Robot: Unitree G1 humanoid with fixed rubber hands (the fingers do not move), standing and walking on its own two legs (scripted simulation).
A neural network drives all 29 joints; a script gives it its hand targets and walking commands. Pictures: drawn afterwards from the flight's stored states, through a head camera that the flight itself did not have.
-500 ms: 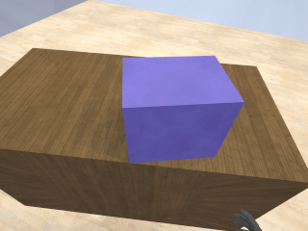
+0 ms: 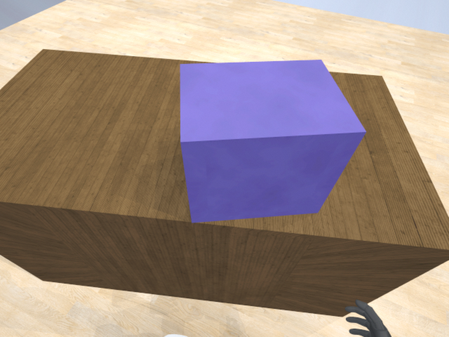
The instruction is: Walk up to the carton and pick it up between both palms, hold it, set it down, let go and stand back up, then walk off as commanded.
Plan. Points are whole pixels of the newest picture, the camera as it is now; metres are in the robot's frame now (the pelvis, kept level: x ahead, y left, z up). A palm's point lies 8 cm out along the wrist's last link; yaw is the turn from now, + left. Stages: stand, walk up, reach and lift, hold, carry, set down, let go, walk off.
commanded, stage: walk off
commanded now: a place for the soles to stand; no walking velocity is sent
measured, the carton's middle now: (254, 144) +0.47 -0.02 +0.06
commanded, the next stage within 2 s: none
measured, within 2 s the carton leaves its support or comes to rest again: neither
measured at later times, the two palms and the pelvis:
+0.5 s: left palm out of the picture -0.08 +0.32 -0.14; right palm out of the picture +0.05 -0.29 -0.12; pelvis -0.10 +0.00 -0.02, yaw +0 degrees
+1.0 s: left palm out of the picture -0.19 +0.28 -0.08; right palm out of the picture -0.14 -0.34 -0.17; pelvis -0.24 -0.05 -0.03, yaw +1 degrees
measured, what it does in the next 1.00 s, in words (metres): walks backwards: right foot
